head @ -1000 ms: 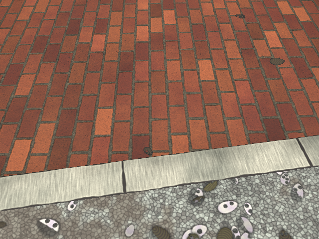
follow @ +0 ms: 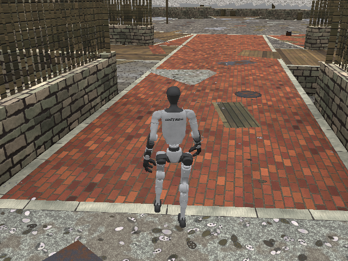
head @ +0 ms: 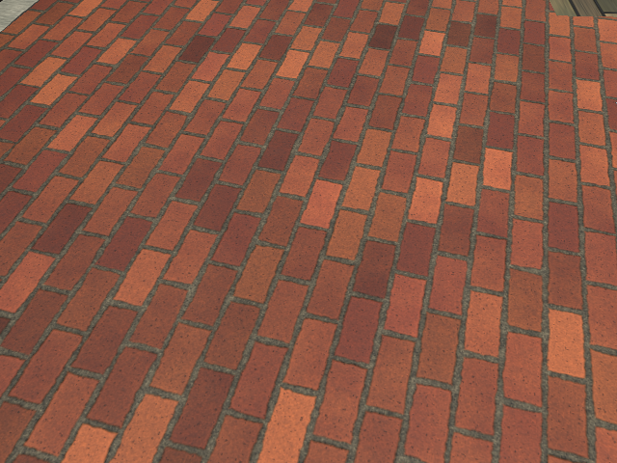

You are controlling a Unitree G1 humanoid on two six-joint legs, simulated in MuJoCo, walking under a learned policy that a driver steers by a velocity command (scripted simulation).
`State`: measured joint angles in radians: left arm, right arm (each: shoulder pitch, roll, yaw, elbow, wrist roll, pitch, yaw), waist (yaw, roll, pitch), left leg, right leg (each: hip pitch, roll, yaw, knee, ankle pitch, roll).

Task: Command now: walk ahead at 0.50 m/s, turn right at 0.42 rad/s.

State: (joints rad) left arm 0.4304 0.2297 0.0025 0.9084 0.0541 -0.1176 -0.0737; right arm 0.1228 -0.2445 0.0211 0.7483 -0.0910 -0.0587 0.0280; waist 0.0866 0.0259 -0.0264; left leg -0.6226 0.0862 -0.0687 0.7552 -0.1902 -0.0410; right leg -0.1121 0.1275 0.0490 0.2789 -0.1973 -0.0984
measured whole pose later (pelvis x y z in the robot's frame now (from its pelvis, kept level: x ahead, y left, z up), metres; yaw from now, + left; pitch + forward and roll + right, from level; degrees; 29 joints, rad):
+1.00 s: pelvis +0.46 -0.12 -0.12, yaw -24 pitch +2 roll -2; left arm 0.13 0.19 0.04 0.88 0.02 -0.02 0.01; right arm 0.20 -0.23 -0.04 0.81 0.01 0.00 -0.05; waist -0.01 0.04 0.00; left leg -0.52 0.09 -0.05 0.78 -0.24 -0.07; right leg -0.29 0.07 -0.09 0.47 -0.22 -0.07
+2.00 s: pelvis +0.54 -0.11 -0.12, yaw +5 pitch +2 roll +0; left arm 0.19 0.26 0.06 0.83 0.01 0.00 0.00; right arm 0.18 -0.24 -0.06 0.65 0.00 0.05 -0.02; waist 0.03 -0.01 0.02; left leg -0.27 -0.01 -0.04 0.51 -0.27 -0.01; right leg -0.26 -0.05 -0.02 0.57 -0.36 0.02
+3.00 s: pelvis +0.99 -0.23 -0.12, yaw -23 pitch +2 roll +2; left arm 0.35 0.27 0.05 0.79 -0.02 -0.04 0.01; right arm 0.13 -0.26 -0.06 0.71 0.00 -0.12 0.03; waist 0.03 -0.03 0.04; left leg -0.37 -0.07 0.02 0.48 -0.15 0.05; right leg -0.34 0.05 0.12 1.19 -0.41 -0.04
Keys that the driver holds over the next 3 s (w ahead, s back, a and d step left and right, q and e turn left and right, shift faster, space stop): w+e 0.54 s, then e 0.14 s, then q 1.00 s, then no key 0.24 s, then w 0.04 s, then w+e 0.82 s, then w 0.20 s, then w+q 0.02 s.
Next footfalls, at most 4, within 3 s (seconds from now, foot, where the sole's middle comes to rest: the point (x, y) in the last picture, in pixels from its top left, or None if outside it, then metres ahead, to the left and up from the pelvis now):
0.14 left None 0.21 0.13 -0.78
0.66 right None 0.47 -0.22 -0.89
1.10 left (354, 455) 0.58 -0.03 -0.89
1.60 right None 0.57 -0.25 -0.89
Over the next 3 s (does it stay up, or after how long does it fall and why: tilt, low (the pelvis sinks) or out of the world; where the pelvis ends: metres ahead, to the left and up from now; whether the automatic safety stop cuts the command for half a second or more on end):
stays up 0.99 -0.23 -0.12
